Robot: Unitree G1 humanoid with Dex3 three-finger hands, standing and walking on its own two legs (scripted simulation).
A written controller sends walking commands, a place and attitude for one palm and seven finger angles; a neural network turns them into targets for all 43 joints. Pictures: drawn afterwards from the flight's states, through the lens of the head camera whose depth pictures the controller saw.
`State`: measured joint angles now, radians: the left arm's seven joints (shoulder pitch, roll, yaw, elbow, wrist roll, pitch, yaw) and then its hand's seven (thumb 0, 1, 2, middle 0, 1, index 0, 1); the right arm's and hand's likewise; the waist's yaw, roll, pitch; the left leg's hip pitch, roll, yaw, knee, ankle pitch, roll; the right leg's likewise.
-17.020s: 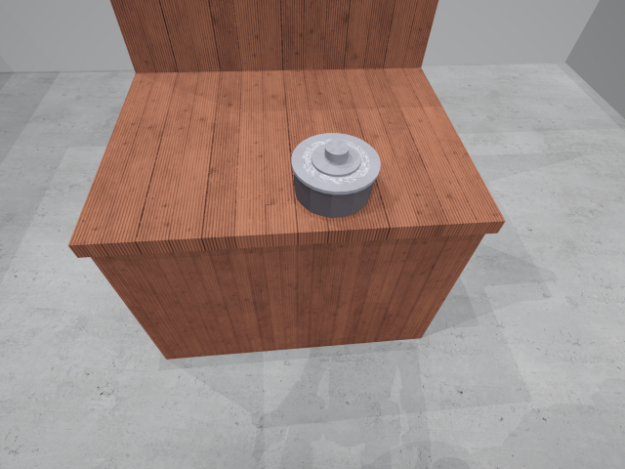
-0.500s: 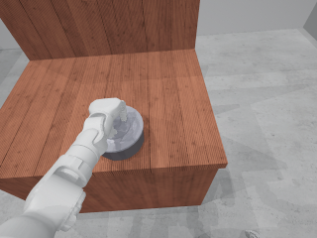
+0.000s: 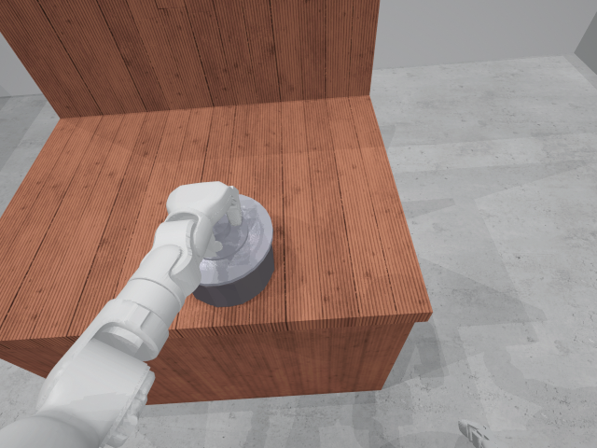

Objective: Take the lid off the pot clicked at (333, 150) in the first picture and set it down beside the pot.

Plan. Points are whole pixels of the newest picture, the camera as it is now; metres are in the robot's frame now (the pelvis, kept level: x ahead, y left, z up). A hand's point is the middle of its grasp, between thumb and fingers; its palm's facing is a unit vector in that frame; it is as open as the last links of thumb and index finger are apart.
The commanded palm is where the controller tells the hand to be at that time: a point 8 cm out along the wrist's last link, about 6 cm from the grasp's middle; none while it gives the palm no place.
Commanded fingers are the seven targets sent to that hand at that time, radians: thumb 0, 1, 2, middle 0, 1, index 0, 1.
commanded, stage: lift the lid straight up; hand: left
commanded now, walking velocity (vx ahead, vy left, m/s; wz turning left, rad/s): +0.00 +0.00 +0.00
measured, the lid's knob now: (215, 226) +0.44 +0.15 +0.01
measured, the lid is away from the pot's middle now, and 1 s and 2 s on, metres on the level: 0.00 0.01 0.03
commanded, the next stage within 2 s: move the lid sideways beside the pot in 1.56 s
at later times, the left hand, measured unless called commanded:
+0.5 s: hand (199, 221) +0.41 +0.15 +0.07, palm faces -0.30 -0.07 -0.95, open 7.5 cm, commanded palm +0.40 +0.15 +0.15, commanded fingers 0.00 0.60 1.02 -0.84 -1.06 -0.88 -1.10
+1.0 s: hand (194, 197) +0.42 +0.15 +0.11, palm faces -0.26 -0.06 -0.96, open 7.5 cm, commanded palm +0.41 +0.15 +0.19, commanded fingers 0.00 0.60 1.02 -0.84 -1.06 -0.88 -1.10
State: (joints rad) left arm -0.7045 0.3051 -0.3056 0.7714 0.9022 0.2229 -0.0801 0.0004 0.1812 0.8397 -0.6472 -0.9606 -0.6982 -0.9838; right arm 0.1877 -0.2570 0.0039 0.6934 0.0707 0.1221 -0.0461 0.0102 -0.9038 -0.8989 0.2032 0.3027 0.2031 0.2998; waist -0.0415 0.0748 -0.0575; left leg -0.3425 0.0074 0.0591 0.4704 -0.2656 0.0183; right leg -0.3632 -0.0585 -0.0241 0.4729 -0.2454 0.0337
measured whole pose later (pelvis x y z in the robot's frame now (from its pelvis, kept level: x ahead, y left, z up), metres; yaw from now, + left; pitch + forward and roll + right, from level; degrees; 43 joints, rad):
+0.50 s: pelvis +0.00 +0.00 +0.00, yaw +1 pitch +5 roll +0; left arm -0.72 0.33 -0.34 0.64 0.88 0.28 -0.19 0.01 0.18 0.84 -0.65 -0.95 -0.70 -0.99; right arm 0.11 -0.26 0.03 0.66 0.08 0.13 -0.04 0.01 -0.90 -0.90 0.20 0.30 0.20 0.30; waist -0.01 0.08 -0.05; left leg -0.29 0.00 0.04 0.45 -0.25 0.02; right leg -0.31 -0.06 -0.05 0.46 -0.24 0.03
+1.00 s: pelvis -0.01 +0.00 +0.00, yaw +1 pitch +4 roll +0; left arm -0.81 0.37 -0.34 0.63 0.87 0.30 -0.25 0.02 0.18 0.84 -0.65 -0.95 -0.71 -0.99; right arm 0.14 -0.27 0.04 0.67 0.08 0.10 -0.04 0.01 -0.90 -0.90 0.20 0.30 0.20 0.30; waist -0.02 0.08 -0.03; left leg -0.27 -0.01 0.04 0.42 -0.23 0.02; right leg -0.29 -0.07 -0.04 0.44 -0.23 0.03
